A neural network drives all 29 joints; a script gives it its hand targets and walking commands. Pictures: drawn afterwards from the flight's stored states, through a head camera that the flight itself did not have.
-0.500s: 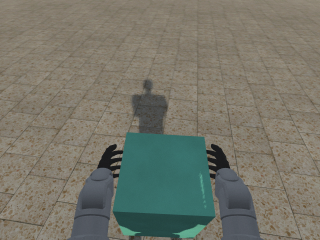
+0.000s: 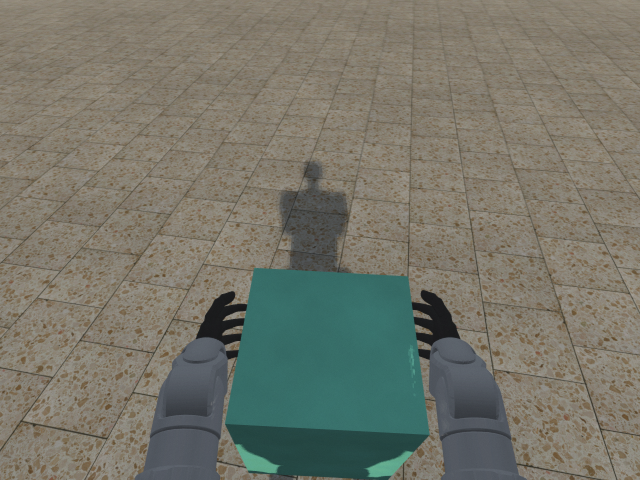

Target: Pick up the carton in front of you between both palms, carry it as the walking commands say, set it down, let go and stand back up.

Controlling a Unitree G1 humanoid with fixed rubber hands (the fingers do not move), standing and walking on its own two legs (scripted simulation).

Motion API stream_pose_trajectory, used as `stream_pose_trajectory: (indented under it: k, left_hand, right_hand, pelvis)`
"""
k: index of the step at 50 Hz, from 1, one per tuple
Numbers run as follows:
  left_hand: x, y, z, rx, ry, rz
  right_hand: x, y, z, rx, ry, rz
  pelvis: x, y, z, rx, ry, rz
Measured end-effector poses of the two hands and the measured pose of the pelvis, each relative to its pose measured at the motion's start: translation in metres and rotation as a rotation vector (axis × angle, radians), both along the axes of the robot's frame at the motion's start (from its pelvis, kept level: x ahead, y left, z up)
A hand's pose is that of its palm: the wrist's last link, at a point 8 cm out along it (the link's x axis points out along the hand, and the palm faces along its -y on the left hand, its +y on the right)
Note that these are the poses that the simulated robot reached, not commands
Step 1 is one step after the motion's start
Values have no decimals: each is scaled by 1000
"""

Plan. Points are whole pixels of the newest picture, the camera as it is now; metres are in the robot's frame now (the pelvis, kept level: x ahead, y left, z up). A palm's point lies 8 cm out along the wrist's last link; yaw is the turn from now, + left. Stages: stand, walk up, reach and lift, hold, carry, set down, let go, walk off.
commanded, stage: hold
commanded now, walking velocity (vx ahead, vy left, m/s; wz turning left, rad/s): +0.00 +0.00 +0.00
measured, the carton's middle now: (324, 379) +0.28 +0.00 -0.05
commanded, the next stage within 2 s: set down in 0.50 s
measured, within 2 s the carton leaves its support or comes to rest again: neither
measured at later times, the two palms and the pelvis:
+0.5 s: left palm (212, 347) +0.28 +0.15 +0.05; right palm (446, 333) +0.30 -0.15 +0.05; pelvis +0.00 -0.02 +0.00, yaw +4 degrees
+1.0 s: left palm (233, 357) +0.33 +0.15 -0.07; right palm (422, 356) +0.33 -0.15 -0.07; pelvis -0.01 +0.00 -0.03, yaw +2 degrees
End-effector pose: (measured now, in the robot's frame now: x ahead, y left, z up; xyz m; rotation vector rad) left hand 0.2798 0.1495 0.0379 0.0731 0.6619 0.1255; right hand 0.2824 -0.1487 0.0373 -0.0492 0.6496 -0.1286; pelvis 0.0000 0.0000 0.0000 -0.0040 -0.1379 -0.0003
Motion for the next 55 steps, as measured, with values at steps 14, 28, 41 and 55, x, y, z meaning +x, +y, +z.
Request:
stream_pose_trajectory:
  k: [14,28,41,55]
  left_hand:
    - [-13,1,6,-7,-12,55]
    - [0,-5,9,-9,-7,71]
    - [34,-3,-23,-24,25,67]
    - [54,1,-167,-20,27,13]
  right_hand:
    - [3,0,5,26,-12,51]
    - [19,-5,9,35,-6,60]
    - [49,-1,-24,67,25,-7]
    - [52,2,-167,41,22,-42]
  pelvis:
    - [-10,-14,-2,8,-30,53]
    - [3,-24,0,5,-19,70]
    - [4,-15,-8,-4,68,61]
    - [-25,4,-54,1,484,43]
